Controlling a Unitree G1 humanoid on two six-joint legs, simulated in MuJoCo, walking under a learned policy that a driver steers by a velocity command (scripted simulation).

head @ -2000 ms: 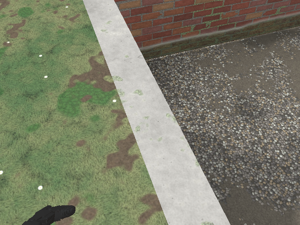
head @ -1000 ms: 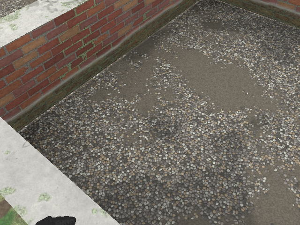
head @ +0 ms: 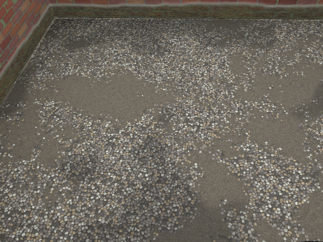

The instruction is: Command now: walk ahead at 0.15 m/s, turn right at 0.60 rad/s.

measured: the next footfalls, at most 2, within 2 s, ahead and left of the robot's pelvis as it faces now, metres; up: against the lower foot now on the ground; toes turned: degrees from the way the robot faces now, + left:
left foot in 0.10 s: +0.10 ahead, +0.10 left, +0.00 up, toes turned -8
right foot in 0.50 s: -0.01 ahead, -0.14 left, +0.00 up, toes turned -23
